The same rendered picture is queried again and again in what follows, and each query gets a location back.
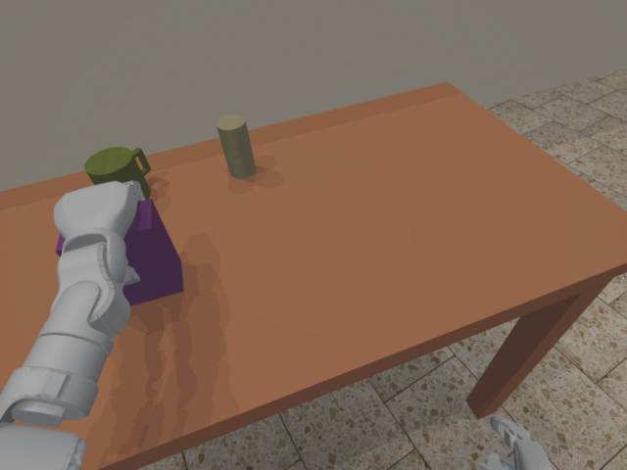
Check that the sponge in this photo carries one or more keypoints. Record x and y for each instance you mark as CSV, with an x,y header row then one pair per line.
x,y
150,251

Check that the robot right hand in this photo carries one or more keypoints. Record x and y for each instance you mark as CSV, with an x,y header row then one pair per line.
x,y
528,455

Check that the robot left hand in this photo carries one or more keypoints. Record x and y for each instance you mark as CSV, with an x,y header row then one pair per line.
x,y
110,206

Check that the table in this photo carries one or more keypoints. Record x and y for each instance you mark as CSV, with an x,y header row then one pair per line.
x,y
368,236

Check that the robot left upper arm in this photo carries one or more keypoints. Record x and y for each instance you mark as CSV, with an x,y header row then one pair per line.
x,y
24,447

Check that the left robot forearm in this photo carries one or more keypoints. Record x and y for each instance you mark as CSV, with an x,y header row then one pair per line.
x,y
58,378

